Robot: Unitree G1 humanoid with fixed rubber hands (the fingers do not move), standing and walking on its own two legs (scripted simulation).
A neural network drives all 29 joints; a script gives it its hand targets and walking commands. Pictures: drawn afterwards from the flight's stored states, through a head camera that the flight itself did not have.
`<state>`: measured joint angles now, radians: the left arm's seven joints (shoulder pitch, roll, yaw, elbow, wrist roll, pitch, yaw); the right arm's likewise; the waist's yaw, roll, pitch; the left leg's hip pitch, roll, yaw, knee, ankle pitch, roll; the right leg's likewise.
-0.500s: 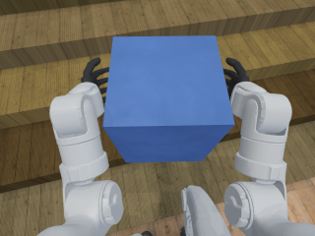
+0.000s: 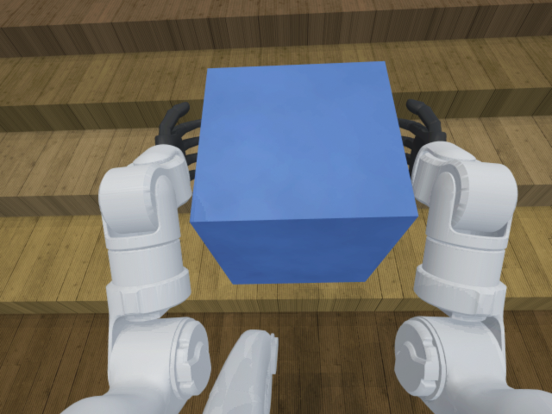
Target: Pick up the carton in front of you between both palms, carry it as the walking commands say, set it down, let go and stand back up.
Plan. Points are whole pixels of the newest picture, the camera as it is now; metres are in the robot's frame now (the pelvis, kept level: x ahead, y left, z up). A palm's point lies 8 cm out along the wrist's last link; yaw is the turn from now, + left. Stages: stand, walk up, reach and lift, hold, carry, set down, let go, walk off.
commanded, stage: carry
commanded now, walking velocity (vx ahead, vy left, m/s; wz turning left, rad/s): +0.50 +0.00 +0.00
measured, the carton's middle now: (297, 189) +0.39 +0.04 +0.09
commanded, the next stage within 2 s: none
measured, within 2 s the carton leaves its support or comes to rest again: neither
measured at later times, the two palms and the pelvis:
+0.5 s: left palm out of the picture +0.73 +0.08 +0.29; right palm out of the picture +0.67 -0.21 +0.29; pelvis +0.31 +0.01 +0.12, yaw -4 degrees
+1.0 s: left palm out of the picture +1.00 +0.07 +0.40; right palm out of the picture +1.02 -0.23 +0.40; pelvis +0.62 -0.10 +0.24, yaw -1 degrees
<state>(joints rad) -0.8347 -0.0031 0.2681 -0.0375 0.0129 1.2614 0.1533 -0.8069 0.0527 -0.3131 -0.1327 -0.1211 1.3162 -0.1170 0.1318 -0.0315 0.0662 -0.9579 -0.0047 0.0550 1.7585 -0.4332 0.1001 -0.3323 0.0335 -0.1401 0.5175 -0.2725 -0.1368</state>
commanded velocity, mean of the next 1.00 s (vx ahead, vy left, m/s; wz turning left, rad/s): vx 0.45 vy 0.00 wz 0.00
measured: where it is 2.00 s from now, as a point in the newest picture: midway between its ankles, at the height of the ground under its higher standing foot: (338, 159)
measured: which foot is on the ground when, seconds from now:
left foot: up 0.00-0.18, down 0.20-0.70, up 0.72-1.00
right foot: down 0.00-0.24, up 0.26-0.68, down 0.70-1.00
